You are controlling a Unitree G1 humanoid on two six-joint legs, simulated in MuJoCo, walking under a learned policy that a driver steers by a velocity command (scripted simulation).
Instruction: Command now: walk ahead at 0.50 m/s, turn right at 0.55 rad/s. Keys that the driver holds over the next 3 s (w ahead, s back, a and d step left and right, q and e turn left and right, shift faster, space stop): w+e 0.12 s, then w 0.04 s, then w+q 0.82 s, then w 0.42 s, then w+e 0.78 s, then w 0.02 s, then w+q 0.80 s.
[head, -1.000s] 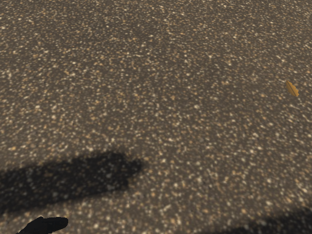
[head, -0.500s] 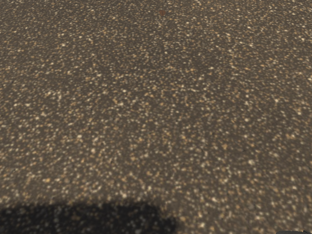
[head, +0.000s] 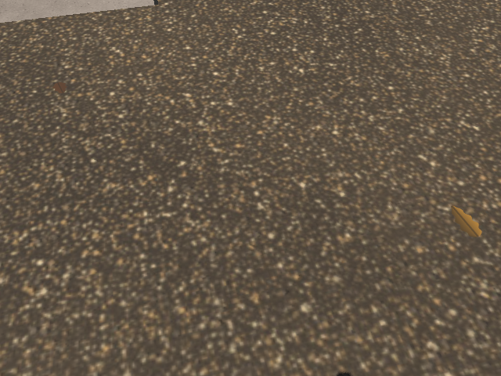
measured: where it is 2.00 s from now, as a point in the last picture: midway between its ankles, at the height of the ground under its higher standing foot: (208, 186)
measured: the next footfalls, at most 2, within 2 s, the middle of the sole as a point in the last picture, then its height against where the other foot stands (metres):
right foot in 0.14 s outside the picture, level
left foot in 0.70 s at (227, 348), level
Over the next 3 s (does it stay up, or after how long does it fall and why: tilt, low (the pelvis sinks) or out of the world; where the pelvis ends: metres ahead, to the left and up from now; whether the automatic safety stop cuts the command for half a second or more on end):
stays up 1.66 0.11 0.00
